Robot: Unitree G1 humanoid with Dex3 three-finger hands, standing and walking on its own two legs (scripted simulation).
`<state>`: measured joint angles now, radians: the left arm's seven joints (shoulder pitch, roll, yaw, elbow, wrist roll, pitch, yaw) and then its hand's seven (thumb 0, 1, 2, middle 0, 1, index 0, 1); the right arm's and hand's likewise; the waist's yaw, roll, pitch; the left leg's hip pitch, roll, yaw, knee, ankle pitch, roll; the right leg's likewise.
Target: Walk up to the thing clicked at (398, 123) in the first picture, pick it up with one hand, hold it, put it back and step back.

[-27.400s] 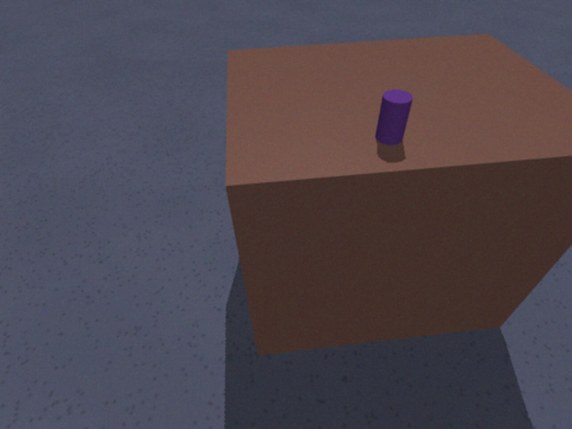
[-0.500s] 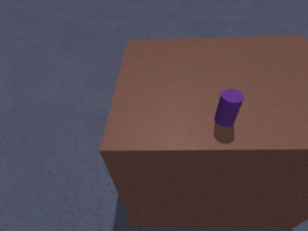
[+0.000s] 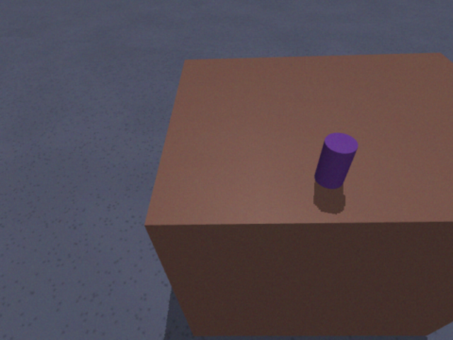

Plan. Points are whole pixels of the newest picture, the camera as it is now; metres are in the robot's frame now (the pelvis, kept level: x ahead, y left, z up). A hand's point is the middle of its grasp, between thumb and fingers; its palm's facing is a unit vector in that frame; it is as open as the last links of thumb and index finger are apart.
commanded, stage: stand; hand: right
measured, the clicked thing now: (334, 161) +0.47 -0.18 +0.07
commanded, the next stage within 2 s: none
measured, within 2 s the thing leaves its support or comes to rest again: neither
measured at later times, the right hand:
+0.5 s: hand out of the picture +0.07 -0.25 -0.16, palm faces -0.03 +0.94 -0.34, open 7.3 cm
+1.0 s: hand out of the picture +0.06 -0.25 -0.16, palm faces -0.02 +0.94 -0.34, open 7.3 cm
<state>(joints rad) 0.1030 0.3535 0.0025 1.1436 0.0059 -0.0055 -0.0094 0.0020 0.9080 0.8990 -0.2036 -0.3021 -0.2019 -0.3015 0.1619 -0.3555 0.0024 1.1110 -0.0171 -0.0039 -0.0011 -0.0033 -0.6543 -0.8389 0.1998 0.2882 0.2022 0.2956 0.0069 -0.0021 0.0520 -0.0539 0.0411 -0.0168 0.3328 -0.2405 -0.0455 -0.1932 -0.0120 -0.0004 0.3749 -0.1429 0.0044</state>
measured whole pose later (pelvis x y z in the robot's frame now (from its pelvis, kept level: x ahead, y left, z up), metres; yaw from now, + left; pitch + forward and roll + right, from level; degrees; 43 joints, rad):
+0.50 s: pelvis +0.00 +0.00 +0.00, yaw +0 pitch -2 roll +0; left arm 0.11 0.35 0.00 1.14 0.01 -0.01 -0.01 0.00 0.91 0.90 -0.20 -0.30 -0.20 -0.30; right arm 0.15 -0.35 0.00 1.11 -0.01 0.00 0.00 0.00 -0.90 -0.90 0.20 0.29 0.21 0.30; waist 0.01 0.00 0.05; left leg -0.04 0.04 -0.01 0.33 -0.24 -0.04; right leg -0.19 -0.02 0.00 0.37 -0.15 0.01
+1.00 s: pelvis +0.01 +0.01 +0.00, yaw +0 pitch -2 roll +0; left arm 0.11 0.35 0.00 1.14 0.01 -0.01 -0.01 0.00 0.91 0.90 -0.20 -0.30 -0.20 -0.30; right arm 0.15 -0.35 -0.01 1.11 -0.01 0.00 0.00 0.00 -0.91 -0.90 0.20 0.29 0.20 0.30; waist 0.00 0.00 0.05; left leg -0.04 0.03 -0.01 0.32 -0.24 -0.04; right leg -0.19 -0.02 0.01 0.37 -0.15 0.01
